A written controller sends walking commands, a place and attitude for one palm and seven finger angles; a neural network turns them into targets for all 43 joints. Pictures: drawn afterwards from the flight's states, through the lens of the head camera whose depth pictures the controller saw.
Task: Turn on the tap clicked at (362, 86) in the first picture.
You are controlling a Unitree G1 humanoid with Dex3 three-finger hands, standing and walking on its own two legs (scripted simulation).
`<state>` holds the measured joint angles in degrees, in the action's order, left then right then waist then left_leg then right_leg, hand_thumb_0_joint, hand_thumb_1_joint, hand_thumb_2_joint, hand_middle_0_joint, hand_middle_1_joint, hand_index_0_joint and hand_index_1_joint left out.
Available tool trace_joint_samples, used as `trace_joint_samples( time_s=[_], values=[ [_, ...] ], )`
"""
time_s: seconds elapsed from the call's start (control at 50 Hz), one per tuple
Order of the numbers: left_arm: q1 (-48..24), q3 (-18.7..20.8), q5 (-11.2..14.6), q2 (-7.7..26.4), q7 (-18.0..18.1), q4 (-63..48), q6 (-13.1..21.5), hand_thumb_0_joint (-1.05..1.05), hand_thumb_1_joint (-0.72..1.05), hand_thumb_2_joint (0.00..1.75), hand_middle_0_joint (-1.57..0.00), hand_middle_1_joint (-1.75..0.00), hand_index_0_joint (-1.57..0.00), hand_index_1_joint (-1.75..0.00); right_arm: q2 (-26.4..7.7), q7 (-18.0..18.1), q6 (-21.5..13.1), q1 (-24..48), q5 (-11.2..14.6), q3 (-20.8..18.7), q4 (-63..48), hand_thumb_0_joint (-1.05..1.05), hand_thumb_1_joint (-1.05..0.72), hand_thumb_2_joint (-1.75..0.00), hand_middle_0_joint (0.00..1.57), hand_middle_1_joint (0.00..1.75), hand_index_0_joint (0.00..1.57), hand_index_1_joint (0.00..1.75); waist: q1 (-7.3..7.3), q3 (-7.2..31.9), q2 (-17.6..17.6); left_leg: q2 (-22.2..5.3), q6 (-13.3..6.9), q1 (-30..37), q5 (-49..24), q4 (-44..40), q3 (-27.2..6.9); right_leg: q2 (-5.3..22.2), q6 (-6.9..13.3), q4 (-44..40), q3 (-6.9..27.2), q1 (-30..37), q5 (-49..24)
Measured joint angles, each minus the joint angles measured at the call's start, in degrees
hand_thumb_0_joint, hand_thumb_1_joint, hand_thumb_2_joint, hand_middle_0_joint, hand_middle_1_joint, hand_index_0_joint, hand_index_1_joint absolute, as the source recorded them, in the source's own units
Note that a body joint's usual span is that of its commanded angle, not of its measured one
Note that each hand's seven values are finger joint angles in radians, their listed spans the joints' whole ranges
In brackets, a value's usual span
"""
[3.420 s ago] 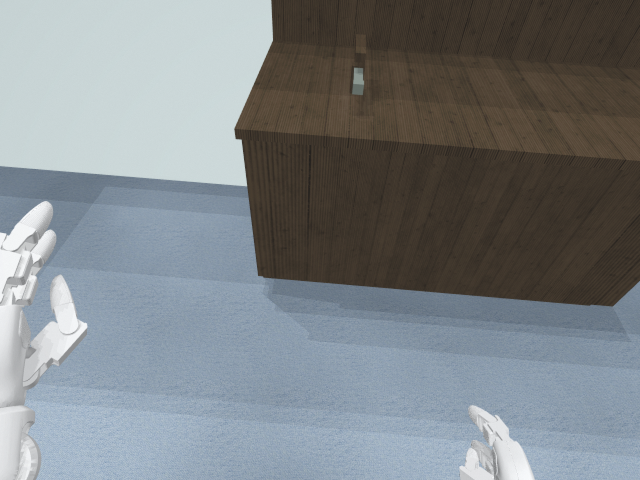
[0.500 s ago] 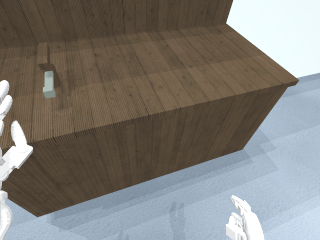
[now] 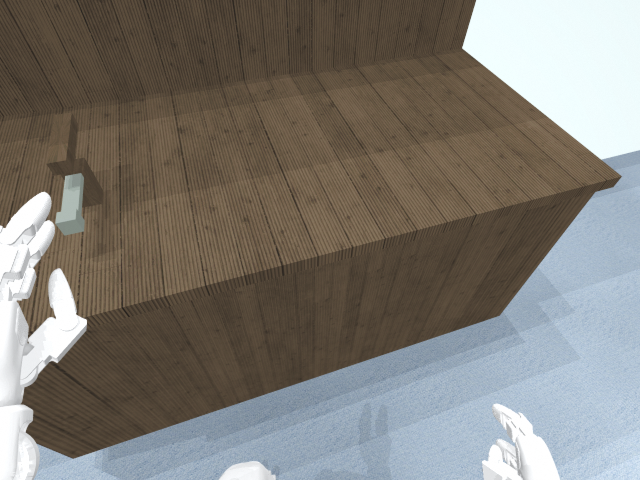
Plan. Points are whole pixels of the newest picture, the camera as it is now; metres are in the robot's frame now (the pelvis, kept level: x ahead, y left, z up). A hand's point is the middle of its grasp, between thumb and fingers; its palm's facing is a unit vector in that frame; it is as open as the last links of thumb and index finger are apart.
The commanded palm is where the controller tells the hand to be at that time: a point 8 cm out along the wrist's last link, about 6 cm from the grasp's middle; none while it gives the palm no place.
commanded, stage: come to a stop and stand still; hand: left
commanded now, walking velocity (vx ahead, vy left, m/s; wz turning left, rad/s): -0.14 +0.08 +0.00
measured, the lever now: (70, 222) +0.46 +0.40 +0.02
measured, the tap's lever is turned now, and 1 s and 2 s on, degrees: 0 0 0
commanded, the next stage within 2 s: look again from close up in 1.16 s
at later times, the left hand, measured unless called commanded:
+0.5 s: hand (51, 351) +0.19 +0.23 +0.17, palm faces +0.34 -0.84 -0.42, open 7.4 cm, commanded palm +0.14 +0.28 +0.18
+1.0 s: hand (11, 382) +0.17 +0.25 +0.17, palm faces +0.35 -0.85 -0.41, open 7.4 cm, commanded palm +0.12 +0.29 +0.18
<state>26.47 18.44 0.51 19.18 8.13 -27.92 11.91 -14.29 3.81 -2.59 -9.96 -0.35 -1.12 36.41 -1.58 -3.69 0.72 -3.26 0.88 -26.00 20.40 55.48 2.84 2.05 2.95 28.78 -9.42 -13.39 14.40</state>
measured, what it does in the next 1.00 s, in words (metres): steps on the spot: left foot, then right foot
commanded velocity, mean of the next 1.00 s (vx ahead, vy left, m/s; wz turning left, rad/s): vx -0.03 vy -0.04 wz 0.00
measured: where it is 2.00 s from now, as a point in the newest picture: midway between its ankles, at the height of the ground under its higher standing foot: outside the picture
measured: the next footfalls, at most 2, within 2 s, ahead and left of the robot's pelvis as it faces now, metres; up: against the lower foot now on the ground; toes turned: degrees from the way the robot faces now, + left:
left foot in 0.12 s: +0.10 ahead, +0.13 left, +0.00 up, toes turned -2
right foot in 0.40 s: +0.04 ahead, -0.09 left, +0.00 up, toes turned -5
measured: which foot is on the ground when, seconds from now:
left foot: up 0.00-0.10, down 0.12-1.00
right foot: down 0.00-0.16, up 0.18-0.38, down 0.40-1.00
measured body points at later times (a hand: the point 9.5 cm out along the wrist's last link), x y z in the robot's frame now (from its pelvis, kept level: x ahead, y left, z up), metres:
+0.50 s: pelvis -0.02 +0.00 +0.00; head -0.01 +0.00 +0.45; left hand +0.17 +0.27 +0.20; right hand +0.15 -0.19 -0.09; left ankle +0.06 +0.13 -0.74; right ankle +0.00 -0.09 -0.74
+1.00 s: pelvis -0.05 +0.02 +0.00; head -0.05 +0.03 +0.45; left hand +0.15 +0.29 +0.19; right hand +0.08 -0.22 -0.09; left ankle +0.06 +0.12 -0.74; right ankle -0.01 -0.09 -0.73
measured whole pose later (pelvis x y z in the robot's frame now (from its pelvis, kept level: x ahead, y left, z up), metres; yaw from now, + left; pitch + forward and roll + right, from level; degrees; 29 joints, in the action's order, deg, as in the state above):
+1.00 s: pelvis -0.05 +0.02 +0.00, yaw -2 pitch -3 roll -2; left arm 26.8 19.9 1.4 22.2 8.5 -27.1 11.4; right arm -11.3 3.9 -5.3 -14.7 -0.5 0.6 35.3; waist -1.3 -3.2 -1.4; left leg -2.1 -0.4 -19.2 6.5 27.4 -0.5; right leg -2.8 0.9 27.4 -3.2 -13.6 15.2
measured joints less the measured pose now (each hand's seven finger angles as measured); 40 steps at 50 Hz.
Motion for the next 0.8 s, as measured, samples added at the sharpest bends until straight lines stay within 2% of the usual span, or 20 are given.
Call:
trace_joint_samples(
  time_s=[0.06, 0.12, 0.18, 0.24, 0.34, 0.4, 0.44, 0.48, 0.54, 0.58, 0.66, 0.8],
  values=[
    [2.11, 2.01, 0.54, 2.73, 0.58, -4.56, 1.23, 0.02, 0.89, 0.90, -0.22, -0.30, -0.21, -0.30, -0.59, 0.18, -0.43, -0.36, -0.16, -0.93, -2.45, 0.02, -0.90, -0.90, 0.20, 0.30, 0.20, 0.30, -0.13, -0.53, 0.60, -0.20, 0.00, 3.24, -2.05, -12.10, 0.37, -0.36, -0.47, -0.62, 0.31, 0.64, 0.00],
    [3.75, 3.78, 1.19, 3.93, 1.26, -7.41, 1.90, 0.02, 0.89, 0.90, -0.22, -0.30, -0.21, -0.30, -1.31, 0.33, -0.60, -0.92, -0.10, -1.50, -4.15, 0.02, -0.90, -0.90, 0.20, 0.30, 0.20, 0.30, 0.14, -0.29, -0.66, 0.09, -0.34, 8.34, -9.62, -23.56, 0.43, -1.14, -1.54, 1.55, 0.68, 0.72, 1.59],
    [2.18, 4.59, 1.66, 5.10, 1.27, -5.21, 1.79, 0.01, 0.89, 0.90, -0.22, -0.30, -0.21, -0.30, 1.09, 0.57, -0.15, -0.96, 0.37, -1.23, -3.46, 0.01, -0.91, -0.90, 0.19, 0.30, 0.20, 0.30, 1.35, 0.54, 1.58, 1.64, -2.04, 9.84, -7.50, -24.21, 2.14, -0.03, -2.83, 4.39, 3.54, 0.26, 4.79],
    [-0.32, 4.49, 1.61, 4.36, 0.80, -0.85, 0.76, 0.01, 0.89, 0.90, -0.21, -0.30, -0.21, -0.30, 3.60, 0.07, -0.98, -1.03, -0.30, 0.46, -3.11, 0.01, -0.90, -0.90, 0.19, 0.30, 0.20, 0.30, 1.77, 1.42, 1.68, 1.85, -2.40, 10.24, -8.40, -26.32, 2.19, -1.24, -3.43, 8.69, 5.92, -1.25, 11.06],
    [-2.53, 1.67, 1.57, 1.38, 0.57, -0.35, -1.89, 0.02, 0.89, 0.90, -0.21, -0.30, -0.20, -0.30, 6.60, -1.94, -2.98, -0.45, -0.65, 3.46, -2.99, 0.01, -0.90, -0.90, 0.20, 0.30, 0.20, 0.30, 2.53, 0.36, 0.30, 0.89, -1.99, 9.74, -10.99, -28.39, 1.45, -2.67, -3.67, 5.51, 6.73, -0.60, 8.77],
    [-1.27, 0.54, 1.59, 1.37, 0.08, -2.68, -2.33, 0.02, 0.90, 0.90, -0.21, -0.30, -0.20, -0.30, 7.72, -2.63, -3.50, 0.06, -0.80, 4.60, -3.35, 0.01, -0.90, -0.90, 0.20, 0.30, 0.20, 0.30, 2.50, -0.42, -0.16, 0.35, -1.44, 8.60, -11.62, -27.71, 1.42, -2.91, -3.53, 0.53, 6.57, 1.05, 4.83],
    [-0.62, 0.24, 1.53, 1.82, -0.25, -3.29, -2.21, 0.02, 0.89, 0.90, -0.21, -0.30, -0.20, -0.30, 7.63, -2.72, -3.25, 0.38, -0.66, 4.83, -3.34, 0.01, -0.90, -0.90, 0.20, 0.30, 0.21, 0.30, 2.17, -1.23, -1.55, -0.61, -0.90, 8.02, -11.76, -26.64, 0.70, -3.77, -2.49, -1.77, 5.64, 1.77, -1.67],
    [0.21, 0.31, 1.70, 2.22, -0.55, -3.11, -2.06, 0.02, 0.89, 0.90, -0.21, -0.30, -0.21, -0.30, 7.03, -2.59, -2.64, 0.13, -0.44, 4.73, -2.98, 0.01, -0.90, -0.90, 0.20, 0.30, 0.21, 0.30, 1.99, -0.94, -2.83, -1.41, -0.34, 7.38, -11.48, -25.76, 0.04, -4.67, -1.06, -2.13, 5.08, 1.77, -2.42],
    [1.87, 0.90, 2.34, 2.11, -0.58, -2.29, -2.53, 0.02, 0.89, 0.90, -0.21, -0.30, -0.21, -0.30, 5.54, -2.05, -1.33, -1.03, -0.17, 4.06, -2.05, 0.01, -0.90, -0.90, 0.20, 0.30, 0.21, 0.30, 1.98, 0.89, -3.31, -0.92, 0.04, 6.15, -6.46, -23.63, -1.10, -4.93, -0.12, -1.68, 5.19, 0.98, -1.91],
    [2.54, 1.00, 2.53, 1.48, -0.29, -1.24, -2.97, 0.01, 0.89, 0.90, -0.21, -0.30, -0.21, -0.30, 4.05, -1.46, -0.63, -1.92, -0.08, 3.43, -1.32, 0.01, -0.90, -0.90, 0.20, 0.30, 0.21, 0.30, 1.93, 2.05, -3.55, -0.30, -0.14, 5.76, -4.91, -22.83, -2.15, -5.03, 0.00, -1.30, 5.34, 0.61, -1.96],
    [1.10, 0.11, 2.40, 0.25, 0.35, 1.72, -3.92, 0.01, 0.89, 0.90, -0.21, -0.30, -0.21, -0.30, 1.39, -0.04, 0.02, -3.53, 0.15, 2.11, 0.58, 0.02, -0.90, -0.90, 0.20, 0.30, 0.20, 0.30, 1.64, 3.22, -3.40, 0.13, -0.44, 6.53, -8.51, -23.43, -3.19, -5.08, -0.19, -0.11, 5.06, 0.88, -1.58],
    [-2.30, -1.16, 1.12, -0.49, 0.81, 4.16, -3.70, 0.02, 0.89, 0.90, -0.21, -0.30, -0.21, -0.30, -0.12, 1.07, -0.55, -5.06, -0.01, 0.87, 0.94, 0.02, -0.90, -0.90, 0.20, 0.30, 0.20, 0.30, 0.76, 3.37, -1.61, 0.73, -0.89, 6.52, -6.92, -23.39, -3.66, -4.80, -0.71, -0.37, 5.07, 0.95, -0.67]
  ],
)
